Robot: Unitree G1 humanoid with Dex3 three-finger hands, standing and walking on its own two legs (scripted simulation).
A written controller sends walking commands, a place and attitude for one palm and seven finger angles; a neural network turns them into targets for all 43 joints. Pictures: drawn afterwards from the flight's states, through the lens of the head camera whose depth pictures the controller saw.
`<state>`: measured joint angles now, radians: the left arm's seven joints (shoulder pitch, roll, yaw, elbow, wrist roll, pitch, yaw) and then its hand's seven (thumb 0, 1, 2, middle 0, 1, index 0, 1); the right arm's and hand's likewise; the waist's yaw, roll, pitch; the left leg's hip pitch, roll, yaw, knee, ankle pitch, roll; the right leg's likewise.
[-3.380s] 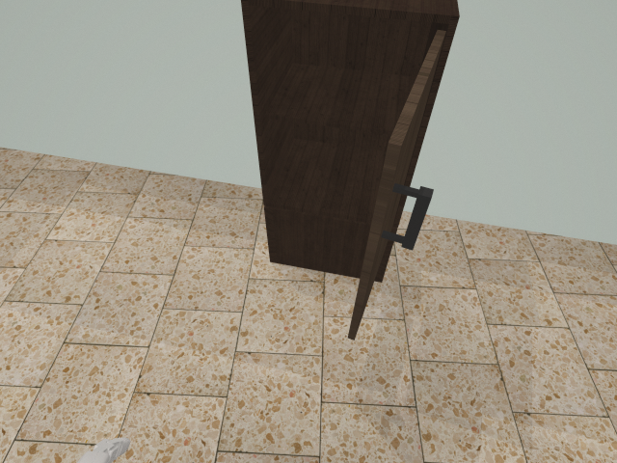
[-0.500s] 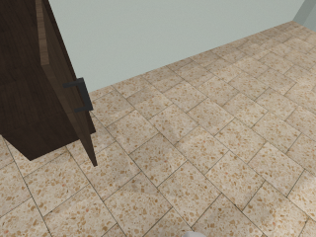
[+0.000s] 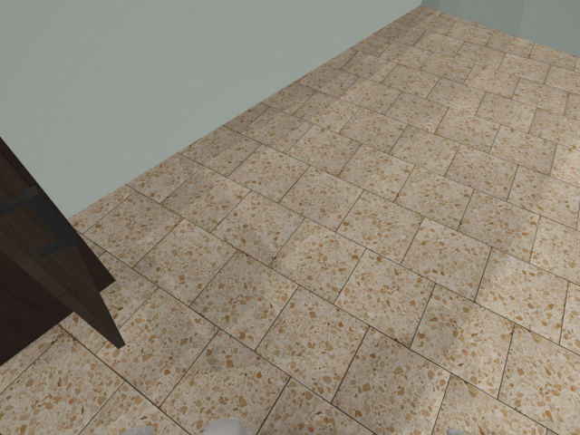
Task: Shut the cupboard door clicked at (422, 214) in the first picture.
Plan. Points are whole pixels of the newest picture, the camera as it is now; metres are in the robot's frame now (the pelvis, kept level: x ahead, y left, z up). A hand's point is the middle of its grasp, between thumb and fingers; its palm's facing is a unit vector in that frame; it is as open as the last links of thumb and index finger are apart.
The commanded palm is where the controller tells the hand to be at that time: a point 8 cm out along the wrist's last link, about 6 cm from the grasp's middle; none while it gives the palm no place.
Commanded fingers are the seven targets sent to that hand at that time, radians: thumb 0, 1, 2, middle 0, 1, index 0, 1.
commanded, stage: walk around to get in front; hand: left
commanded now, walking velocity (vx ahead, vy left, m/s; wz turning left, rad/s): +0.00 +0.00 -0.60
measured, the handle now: (39, 225) +0.39 +0.43 +0.01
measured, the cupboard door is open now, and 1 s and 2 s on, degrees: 80 80 80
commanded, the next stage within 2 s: none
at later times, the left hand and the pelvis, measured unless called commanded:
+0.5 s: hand out of the picture +0.13 +0.19 -0.16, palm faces -0.33 -0.93 -0.18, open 7.4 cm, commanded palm none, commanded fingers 0.00 0.90 0.90 -0.20 -0.30 -0.20 -0.30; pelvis +0.00 +0.02 +0.01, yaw -20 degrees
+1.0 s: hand (243, 412) +0.18 +0.09 -0.17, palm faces -0.45 -0.87 -0.17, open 7.4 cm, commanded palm none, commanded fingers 0.00 0.90 0.90 -0.20 -0.30 -0.20 -0.30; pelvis +0.13 -0.08 +0.00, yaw -33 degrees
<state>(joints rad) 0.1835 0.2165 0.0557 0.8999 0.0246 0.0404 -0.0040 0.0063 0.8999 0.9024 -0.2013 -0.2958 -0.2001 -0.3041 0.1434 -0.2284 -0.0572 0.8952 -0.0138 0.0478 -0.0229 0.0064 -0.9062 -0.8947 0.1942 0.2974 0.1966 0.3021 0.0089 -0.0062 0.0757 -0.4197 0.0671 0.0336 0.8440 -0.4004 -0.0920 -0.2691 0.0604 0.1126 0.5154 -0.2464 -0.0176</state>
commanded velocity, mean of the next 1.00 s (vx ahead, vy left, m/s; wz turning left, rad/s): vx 0.26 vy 0.00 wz -0.48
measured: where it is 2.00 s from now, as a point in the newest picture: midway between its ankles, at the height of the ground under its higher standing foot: (389, 351)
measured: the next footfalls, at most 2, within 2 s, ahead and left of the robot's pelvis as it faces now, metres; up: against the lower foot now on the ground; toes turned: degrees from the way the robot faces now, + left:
left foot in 0.08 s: +0.05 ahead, +0.13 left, +0.00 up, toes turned +1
right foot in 0.60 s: +0.00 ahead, -0.13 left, +0.00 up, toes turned -32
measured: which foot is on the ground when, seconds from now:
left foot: up 0.00-0.06, down 0.08-0.60, up 0.62-1.00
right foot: down 0.00-0.08, up 0.10-0.58, down 0.60-1.00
